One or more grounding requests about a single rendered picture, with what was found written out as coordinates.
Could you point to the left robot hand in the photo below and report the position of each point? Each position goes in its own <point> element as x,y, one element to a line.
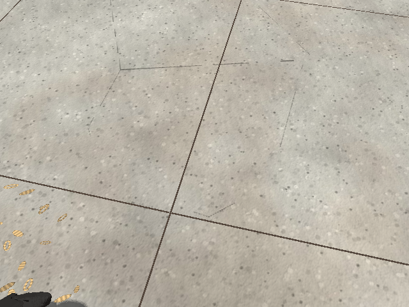
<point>34,299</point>

